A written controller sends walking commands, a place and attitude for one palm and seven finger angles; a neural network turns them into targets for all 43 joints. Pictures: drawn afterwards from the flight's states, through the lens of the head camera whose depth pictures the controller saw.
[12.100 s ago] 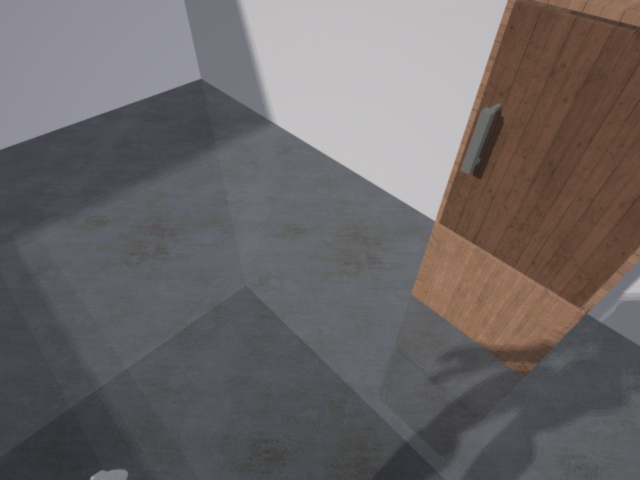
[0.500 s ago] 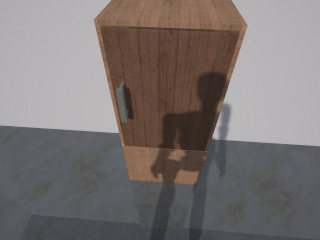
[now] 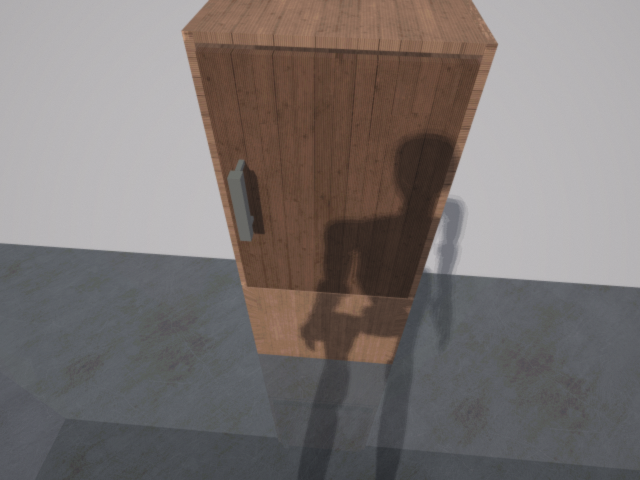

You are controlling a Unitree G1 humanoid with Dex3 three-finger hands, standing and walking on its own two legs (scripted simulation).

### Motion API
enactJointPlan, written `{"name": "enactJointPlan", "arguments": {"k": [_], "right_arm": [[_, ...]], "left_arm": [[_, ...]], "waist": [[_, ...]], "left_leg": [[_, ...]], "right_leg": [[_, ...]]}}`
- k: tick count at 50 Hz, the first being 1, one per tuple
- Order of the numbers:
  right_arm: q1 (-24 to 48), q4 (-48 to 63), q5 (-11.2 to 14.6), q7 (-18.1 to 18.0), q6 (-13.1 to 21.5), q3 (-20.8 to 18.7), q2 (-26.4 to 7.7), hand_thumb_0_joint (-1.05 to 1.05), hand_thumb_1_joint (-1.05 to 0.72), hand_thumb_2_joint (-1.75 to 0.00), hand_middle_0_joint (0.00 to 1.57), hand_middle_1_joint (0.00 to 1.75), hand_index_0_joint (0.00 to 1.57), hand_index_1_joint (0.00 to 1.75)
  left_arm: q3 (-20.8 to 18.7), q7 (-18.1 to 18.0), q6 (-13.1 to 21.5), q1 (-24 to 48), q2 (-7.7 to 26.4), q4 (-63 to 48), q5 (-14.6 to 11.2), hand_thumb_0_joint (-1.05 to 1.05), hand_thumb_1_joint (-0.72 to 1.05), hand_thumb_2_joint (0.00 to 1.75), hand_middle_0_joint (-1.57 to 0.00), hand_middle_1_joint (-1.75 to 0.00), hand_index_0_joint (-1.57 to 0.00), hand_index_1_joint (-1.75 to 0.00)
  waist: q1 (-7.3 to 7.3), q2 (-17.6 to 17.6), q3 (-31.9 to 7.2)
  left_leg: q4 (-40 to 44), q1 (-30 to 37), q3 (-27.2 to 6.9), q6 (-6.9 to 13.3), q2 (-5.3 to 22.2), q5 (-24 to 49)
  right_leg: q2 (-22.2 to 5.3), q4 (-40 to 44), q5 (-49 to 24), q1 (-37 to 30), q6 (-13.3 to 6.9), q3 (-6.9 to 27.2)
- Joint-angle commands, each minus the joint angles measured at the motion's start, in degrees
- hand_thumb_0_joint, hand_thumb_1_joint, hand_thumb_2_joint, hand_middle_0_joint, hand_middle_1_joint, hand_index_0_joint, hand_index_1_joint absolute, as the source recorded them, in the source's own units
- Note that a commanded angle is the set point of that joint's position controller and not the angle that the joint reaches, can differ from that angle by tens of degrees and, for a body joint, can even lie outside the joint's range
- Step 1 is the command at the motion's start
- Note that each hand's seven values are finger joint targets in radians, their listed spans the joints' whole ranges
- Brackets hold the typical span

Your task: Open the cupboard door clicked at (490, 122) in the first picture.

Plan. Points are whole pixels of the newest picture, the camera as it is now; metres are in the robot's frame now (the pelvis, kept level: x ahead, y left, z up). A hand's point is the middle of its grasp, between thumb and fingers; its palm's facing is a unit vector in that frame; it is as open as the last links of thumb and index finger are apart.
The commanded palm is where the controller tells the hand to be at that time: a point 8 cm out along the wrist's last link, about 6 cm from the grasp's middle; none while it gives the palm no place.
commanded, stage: look again from close up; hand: left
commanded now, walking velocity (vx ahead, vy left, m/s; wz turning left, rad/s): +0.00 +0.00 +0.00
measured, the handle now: (243, 201) +0.60 +0.19 -0.02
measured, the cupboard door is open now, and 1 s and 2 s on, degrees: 0 0 0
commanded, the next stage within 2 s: shuffle to correct the standing spot in 0.44 s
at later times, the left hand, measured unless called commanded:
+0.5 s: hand out of the picture +0.01 +0.16 -0.17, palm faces +0.03 -0.98 -0.20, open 7.3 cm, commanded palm none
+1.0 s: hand out of the picture +0.04 +0.17 -0.19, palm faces +0.03 -0.99 -0.16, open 7.3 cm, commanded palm none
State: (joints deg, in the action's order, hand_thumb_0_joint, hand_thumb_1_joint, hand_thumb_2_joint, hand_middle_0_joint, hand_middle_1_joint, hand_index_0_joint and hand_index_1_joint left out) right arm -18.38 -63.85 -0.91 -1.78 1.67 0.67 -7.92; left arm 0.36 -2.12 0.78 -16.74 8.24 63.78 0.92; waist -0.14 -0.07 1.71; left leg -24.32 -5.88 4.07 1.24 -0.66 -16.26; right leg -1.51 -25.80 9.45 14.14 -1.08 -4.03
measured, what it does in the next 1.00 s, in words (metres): shifts its weight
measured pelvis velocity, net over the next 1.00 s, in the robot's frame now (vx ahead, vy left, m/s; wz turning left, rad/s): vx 0.05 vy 0.00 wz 0.01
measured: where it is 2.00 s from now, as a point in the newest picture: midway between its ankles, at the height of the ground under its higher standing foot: outside the picture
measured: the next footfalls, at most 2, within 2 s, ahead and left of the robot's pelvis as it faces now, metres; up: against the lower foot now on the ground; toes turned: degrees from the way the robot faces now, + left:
none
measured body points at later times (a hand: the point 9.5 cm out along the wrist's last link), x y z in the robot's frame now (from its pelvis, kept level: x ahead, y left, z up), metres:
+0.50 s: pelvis +0.01 -0.01 +0.00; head +0.01 -0.01 +0.45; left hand +0.00 +0.21 -0.16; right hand -0.01 -0.23 -0.16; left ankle -0.03 +0.10 -0.74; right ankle +0.05 -0.11 -0.74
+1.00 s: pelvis +0.05 +0.00 -0.01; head +0.07 +0.01 +0.44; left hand +0.04 +0.22 -0.17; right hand -0.05 -0.19 -0.15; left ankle -0.03 +0.10 -0.74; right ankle +0.09 -0.11 -0.74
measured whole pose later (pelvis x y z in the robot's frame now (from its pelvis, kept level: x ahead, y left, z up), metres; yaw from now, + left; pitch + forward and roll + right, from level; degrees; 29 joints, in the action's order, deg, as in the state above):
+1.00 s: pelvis +0.05 +0.00 -0.01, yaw +1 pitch -1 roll +0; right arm -27.6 -65.6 -1.4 -2.7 3.0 1.3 -3.9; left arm -2.0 -1.1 0.1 -18.1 8.3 61.9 1.4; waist -1.5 -1.8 2.7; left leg -26.3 -3.9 3.4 1.4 -0.4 -21.3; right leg -1.6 -32.6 13.7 17.5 -2.3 -4.7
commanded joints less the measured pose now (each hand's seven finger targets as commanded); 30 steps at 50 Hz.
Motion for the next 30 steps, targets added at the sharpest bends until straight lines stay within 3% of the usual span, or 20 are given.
{"name": "enactJointPlan", "arguments": {"k": [1, 14, 18, 27, 30], "right_arm": [[-3.8, 1.0, 0.2, -0.2, 0.4, -1.3, -5.7, 0.0, -0.9, -0.9, 0.2, 0.3, 0.2, 0.3], [-3.5, 0.5, 0.2, -0.1, 0.3, -1.2, -5.7, 0.0, -0.9, -0.9, 0.2, 0.3, 0.2, 0.3], [-3.6, 0.3, 0.2, -0.2, 0.5, -1.2, -5.6, 0.0, -0.9, -0.9, 0.2, 0.3, 0.2, 0.3], [-3.9, -0.3, 0.2, -0.2, 0.3, -1.1, -5.2, 0.0, -0.9, -0.9, 0.2, 0.3, 0.2, 0.3], [-6.1, -0.8, -0.2, 0.0, -0.6, -0.9, -3.6, 0.0, -0.9, -0.9, 0.2, 0.3, 0.2, 0.3]], "left_arm": [[-1.2, 0.0, 1.0, -2.4, 5.6, -2.1, -0.2, 0.0, 0.9, 0.9, -0.2, -0.3, -0.2, -0.3], [-1.3, 0.1, 1.1, -2.1, 6.1, -2.5, -0.3, 0.0, 0.9, 0.9, -0.2, -0.3, -0.2, -0.3], [-1.4, 0.1, 1.2, -2.3, 6.1, -2.3, -0.3, 0.0, 0.9, 0.9, -0.2, -0.3, -0.2, -0.3], [-1.3, 0.0, 1.1, -2.6, 6.0, -2.2, -0.3, 0.0, 0.9, 0.9, -0.2, -0.3, -0.2, -0.3], [-1.6, 0.1, 0.5, -4.0, 5.1, -1.9, 0.1, 0.0, 0.9, 0.9, -0.2, -0.3, -0.2, -0.3]], "waist": [[0.01, -0.3, 4.1], [0.05, -0.8, 3.3], [0.17, -0.5, 2.1], [0.19, 0.0, 3.2], [0.56, -1.8, 4.5]], "left_leg": [[7.0, -9.4, -6.0, 0.6, 6.4, 1.8], [7.0, -8.6, -5.8, 0.4, 6.2, 2.1], [6.8, -7.9, -5.5, 0.4, 6.5, 3.8], [6.7, -7.9, -5.2, 0.2, 6.5, 3.5], [5.1, -9.5, -4.0, 0.4, 5.1, -6.7]], "right_leg": [[-5.5, 4.6, -1.5, -4.4, -1.6, 7.4], [-5.6, 5.6, -0.9, -4.9, -1.8, 7.8], [-5.7, 5.1, -3.6, -6.1, -1.8, 7.6], [-5.7, 5.7, -3.2, -5.8, -2.0, 7.7], [-5.7, 7.1, 12.4, -4.1, -2.5, 9.1]]}}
